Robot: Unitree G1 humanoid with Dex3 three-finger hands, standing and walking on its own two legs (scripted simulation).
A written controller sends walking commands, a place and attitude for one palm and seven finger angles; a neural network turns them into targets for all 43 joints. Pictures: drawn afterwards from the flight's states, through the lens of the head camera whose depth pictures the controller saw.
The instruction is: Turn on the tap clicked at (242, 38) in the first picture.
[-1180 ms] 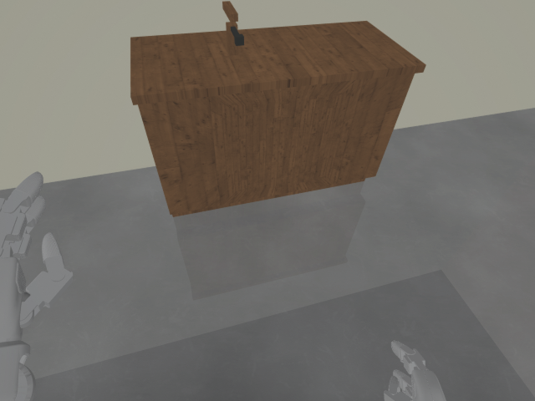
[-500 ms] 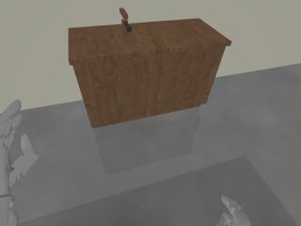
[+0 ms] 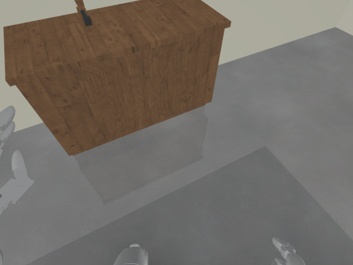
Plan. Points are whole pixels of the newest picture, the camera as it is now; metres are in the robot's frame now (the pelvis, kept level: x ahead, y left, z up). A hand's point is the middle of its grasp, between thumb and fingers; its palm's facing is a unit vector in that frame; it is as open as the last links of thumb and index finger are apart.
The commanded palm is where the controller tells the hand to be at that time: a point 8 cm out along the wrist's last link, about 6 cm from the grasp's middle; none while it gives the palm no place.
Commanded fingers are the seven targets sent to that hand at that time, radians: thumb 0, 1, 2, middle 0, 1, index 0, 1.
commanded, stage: walk to a spot facing it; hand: left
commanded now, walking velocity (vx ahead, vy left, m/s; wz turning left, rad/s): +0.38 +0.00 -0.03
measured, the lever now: (87, 21) +1.02 +0.42 +0.03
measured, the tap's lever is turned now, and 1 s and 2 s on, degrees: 0 0 0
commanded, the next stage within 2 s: turn to face it in 0.60 s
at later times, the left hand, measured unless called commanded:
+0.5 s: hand (82, 89) +0.41 +0.21 +0.18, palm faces +0.37 -0.81 -0.46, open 7.4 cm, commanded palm +0.37 +0.24 +0.17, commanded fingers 0.00 0.90 0.90 -0.20 -0.30 -0.20 -0.30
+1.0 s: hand (109, 53) +0.56 +0.19 +0.17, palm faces +0.44 -0.81 -0.40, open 7.4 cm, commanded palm +0.50 +0.22 +0.17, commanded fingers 0.00 0.90 0.90 -0.20 -0.30 -0.20 -0.30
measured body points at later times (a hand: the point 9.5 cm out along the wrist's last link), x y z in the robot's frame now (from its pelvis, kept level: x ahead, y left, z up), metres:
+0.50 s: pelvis +0.18 -0.02 +0.00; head +0.21 -0.03 +0.45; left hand +0.39 +0.25 +0.21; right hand +0.33 -0.22 -0.10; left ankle +0.15 +0.12 -0.74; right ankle +0.25 -0.17 -0.70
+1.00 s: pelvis +0.33 -0.06 -0.02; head +0.36 -0.04 +0.43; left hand +0.53 +0.23 +0.19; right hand +0.49 -0.31 -0.10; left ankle +0.40 +0.05 -0.74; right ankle +0.27 -0.17 -0.70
